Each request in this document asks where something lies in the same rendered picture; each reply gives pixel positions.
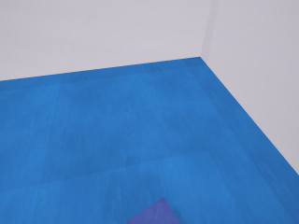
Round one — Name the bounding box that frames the carton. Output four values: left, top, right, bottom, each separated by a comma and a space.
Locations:
127, 197, 180, 224

